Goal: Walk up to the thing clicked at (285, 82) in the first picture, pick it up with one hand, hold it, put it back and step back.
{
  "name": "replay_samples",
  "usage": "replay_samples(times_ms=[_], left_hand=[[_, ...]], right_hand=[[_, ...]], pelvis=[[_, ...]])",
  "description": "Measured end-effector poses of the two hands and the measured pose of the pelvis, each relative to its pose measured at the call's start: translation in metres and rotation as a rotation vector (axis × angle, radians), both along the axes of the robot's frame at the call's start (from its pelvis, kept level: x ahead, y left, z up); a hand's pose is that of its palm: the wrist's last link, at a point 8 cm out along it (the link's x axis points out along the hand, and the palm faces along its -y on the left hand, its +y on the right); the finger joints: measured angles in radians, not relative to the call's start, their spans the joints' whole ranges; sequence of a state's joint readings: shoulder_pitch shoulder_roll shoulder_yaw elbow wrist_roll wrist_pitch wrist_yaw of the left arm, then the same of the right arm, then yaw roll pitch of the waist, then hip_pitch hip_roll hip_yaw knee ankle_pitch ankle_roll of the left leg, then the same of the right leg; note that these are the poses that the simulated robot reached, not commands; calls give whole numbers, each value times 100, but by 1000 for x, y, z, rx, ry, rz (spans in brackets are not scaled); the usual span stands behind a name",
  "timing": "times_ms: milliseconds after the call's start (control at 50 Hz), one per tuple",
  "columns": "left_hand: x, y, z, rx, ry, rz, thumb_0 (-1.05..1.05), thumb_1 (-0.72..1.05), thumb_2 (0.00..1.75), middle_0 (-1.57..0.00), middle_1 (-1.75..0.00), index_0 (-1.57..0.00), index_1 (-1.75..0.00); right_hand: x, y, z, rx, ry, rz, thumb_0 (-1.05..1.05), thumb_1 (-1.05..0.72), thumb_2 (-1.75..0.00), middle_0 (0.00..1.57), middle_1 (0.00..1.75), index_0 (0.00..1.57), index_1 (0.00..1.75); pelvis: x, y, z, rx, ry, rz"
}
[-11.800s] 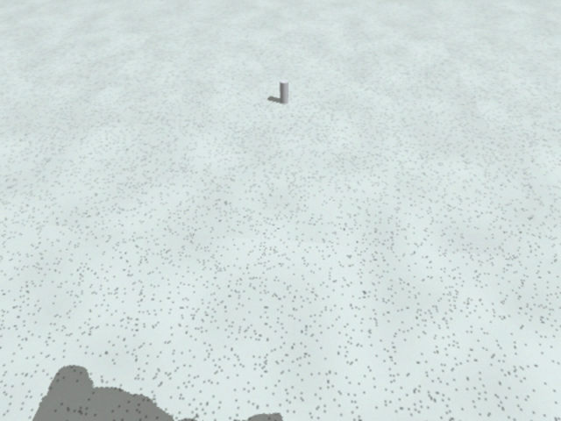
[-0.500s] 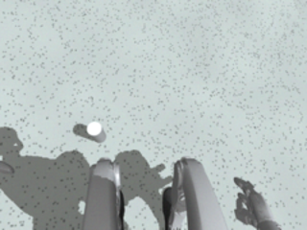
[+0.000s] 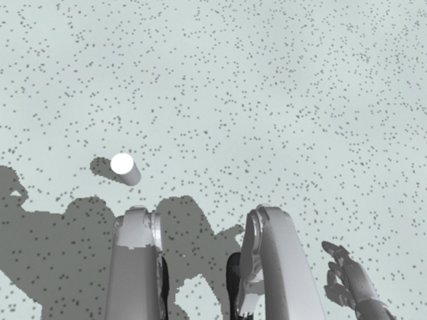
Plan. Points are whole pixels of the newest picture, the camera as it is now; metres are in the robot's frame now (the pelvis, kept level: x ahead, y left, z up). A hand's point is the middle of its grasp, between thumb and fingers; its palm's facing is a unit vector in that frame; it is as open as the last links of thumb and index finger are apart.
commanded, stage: go down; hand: left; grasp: from the side
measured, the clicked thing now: (127, 171) +0.44 +0.22 -0.34
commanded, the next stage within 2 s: approach in 0.70 s
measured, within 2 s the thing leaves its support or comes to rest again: neither
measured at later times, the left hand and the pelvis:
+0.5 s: hand out of the picture +0.37 +0.40 -0.03, palm faces +0.08 -0.99 -0.11, open 17.6 cm; pelvis +0.00 +0.00 -0.02, yaw -1 degrees
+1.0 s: hand out of the picture +0.38 +0.40 -0.06, palm faces +0.10 -0.99 -0.05, open 17.6 cm; pelvis -0.01 +0.00 -0.05, yaw -3 degrees
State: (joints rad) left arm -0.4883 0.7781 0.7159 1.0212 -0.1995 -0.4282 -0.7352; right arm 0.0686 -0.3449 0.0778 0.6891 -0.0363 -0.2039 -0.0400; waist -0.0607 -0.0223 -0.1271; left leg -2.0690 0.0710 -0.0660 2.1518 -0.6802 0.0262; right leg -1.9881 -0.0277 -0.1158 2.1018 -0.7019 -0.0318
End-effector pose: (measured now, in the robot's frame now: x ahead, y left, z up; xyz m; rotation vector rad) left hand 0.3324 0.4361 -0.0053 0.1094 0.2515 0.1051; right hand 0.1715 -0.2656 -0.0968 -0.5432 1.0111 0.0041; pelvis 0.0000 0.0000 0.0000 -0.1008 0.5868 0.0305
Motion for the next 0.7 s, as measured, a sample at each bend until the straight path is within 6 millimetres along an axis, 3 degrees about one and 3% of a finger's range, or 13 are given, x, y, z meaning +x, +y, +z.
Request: replay_samples(times_ms=[280,700], left_hand=[[3,9,-10,-5,-25,-7,-1,-56,9,-6,-7,-5,-7],[11,17,-20,-13,-63,-12,-2,-58,8,-6,-6,-5,-7]], right_hand=[[-21,-4,-12,-24,48,-4,0,-92,-91,21,30,21,30],[-21,-3,-21,-39,50,17,0,-92,-91,21,30,21,30]], pelvis=[[-4,1,-16,-9,-9,-4],[-5,3,-29,-20,-19,-9]])
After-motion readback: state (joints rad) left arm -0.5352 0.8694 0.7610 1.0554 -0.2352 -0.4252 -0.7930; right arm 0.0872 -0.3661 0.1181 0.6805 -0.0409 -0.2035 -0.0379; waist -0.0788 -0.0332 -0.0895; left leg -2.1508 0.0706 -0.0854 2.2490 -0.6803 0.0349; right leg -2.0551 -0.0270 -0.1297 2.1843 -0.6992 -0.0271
